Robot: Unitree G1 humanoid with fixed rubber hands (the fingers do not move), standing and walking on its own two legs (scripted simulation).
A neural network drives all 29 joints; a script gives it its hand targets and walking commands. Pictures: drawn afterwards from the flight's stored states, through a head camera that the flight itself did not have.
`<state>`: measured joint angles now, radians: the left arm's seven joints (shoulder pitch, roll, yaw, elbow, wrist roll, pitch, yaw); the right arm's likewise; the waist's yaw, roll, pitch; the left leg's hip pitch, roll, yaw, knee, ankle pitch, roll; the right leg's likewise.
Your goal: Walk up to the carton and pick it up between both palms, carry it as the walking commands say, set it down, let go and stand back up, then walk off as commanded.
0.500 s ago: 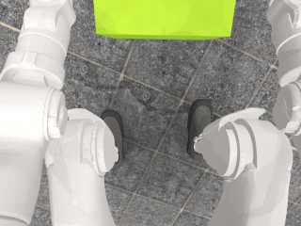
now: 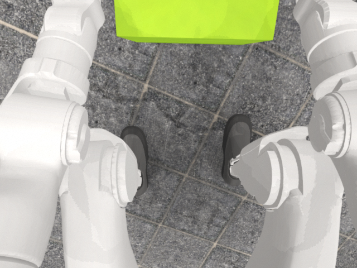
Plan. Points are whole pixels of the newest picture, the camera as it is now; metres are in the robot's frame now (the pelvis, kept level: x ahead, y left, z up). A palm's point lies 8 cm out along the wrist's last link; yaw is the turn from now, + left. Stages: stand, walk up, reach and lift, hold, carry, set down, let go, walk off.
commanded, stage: reach and lift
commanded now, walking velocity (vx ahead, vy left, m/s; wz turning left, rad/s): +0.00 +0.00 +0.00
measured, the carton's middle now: out of the picture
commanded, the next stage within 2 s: none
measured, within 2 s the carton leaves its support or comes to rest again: leaves its support in 0.92 s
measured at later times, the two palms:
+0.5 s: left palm out of the picture +0.55 +0.14 -0.20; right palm out of the picture +0.55 -0.20 -0.19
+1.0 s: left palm out of the picture +0.56 +0.13 -0.18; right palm out of the picture +0.55 -0.21 -0.17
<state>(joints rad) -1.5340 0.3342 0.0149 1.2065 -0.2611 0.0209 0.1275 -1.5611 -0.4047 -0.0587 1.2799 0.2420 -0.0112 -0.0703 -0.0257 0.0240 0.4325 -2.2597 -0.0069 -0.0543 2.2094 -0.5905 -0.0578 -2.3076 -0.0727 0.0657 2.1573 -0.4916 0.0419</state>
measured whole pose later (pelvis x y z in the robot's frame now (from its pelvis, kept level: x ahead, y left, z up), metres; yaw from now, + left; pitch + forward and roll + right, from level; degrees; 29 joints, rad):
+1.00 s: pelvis +0.01 +0.00 -0.01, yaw +0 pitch +39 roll +0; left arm -1.44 0.29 0.17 1.06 -0.15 0.16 0.12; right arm -1.47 -0.37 -0.15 1.11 0.18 0.15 -0.04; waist -0.05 0.02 0.32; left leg -2.32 -0.02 -0.06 2.24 -0.60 -0.06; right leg -2.36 -0.06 0.07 2.19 -0.50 0.05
